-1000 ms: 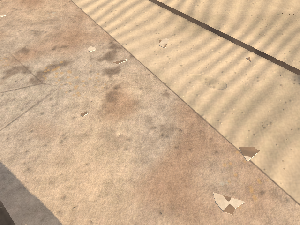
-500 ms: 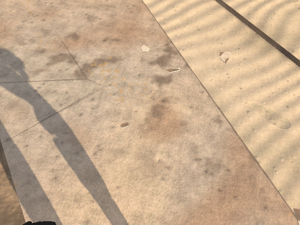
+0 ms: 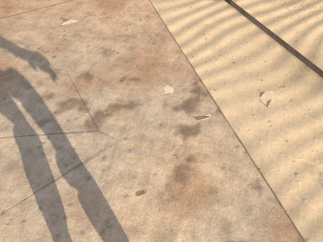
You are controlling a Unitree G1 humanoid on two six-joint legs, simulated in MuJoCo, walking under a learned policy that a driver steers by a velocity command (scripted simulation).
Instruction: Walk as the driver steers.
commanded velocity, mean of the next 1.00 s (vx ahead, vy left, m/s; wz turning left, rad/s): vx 0.50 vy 0.00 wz -0.41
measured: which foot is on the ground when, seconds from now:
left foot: up 0.00-0.26, down 0.28-0.80, up 0.82-1.00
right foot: down 0.00-0.28, up 0.30-0.78, down 0.80-1.00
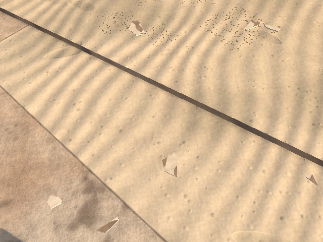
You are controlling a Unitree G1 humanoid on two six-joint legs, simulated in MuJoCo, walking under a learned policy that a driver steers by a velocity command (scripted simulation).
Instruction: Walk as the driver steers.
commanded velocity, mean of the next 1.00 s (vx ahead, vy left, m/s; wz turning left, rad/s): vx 0.18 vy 0.00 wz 0.12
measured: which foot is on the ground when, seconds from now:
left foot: up 0.00-0.28, down 0.30-1.00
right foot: down 0.00-0.32, up 0.34-0.64, down 0.66-1.00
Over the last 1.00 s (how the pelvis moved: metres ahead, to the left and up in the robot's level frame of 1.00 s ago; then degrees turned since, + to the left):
0.51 -0.14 0.00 -25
